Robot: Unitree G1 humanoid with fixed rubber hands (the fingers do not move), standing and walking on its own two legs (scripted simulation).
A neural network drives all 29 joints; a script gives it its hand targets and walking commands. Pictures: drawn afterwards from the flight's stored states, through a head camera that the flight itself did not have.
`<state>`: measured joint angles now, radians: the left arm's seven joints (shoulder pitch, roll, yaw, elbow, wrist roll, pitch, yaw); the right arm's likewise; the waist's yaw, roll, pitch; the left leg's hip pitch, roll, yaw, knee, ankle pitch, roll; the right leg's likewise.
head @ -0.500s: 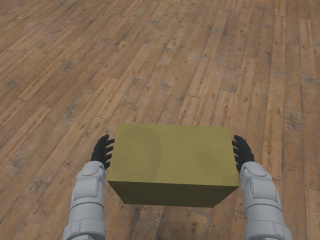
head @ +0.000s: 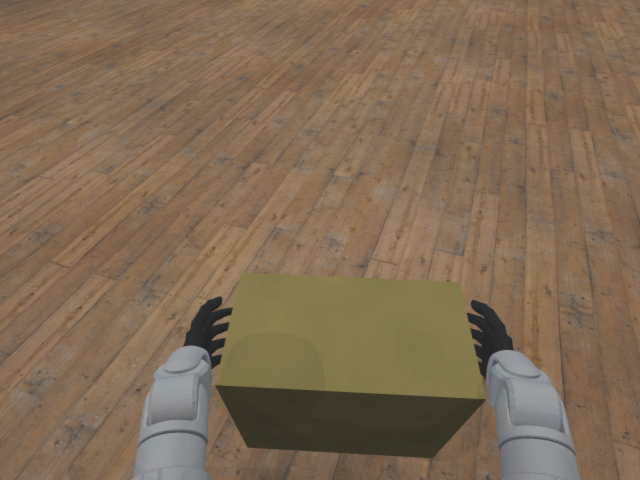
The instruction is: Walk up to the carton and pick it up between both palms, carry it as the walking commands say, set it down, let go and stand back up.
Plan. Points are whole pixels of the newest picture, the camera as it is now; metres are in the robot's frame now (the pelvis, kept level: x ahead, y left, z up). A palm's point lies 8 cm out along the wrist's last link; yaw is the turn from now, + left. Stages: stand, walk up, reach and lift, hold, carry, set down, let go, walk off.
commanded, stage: reach and lift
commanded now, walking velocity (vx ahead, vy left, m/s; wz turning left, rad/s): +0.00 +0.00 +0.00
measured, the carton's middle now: (343, 372) +0.31 -0.02 -0.05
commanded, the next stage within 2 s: hold in 1.36 s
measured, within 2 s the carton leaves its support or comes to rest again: neither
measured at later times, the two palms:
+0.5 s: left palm (178, 360) +0.28 +0.19 +0.05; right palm (492, 353) +0.28 -0.19 +0.04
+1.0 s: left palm (180, 361) +0.28 +0.19 +0.05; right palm (492, 355) +0.28 -0.20 +0.04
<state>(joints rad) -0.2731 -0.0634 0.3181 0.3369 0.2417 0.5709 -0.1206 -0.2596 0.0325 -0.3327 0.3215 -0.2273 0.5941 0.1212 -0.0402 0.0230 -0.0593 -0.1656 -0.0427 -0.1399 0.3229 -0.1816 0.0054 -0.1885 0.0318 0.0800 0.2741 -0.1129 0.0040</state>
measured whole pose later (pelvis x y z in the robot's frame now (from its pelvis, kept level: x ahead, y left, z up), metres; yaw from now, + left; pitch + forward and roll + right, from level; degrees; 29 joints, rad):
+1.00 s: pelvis +0.01 +0.00 +0.00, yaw -1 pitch -5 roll +0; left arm -0.16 -0.06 0.28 0.11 0.21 0.72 -0.14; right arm -0.16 0.05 -0.25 0.10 -0.22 0.74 0.12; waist 0.00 0.02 0.02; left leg 0.03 -0.03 -0.12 0.24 -0.17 0.01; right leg -0.01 0.03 0.09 0.21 -0.11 0.00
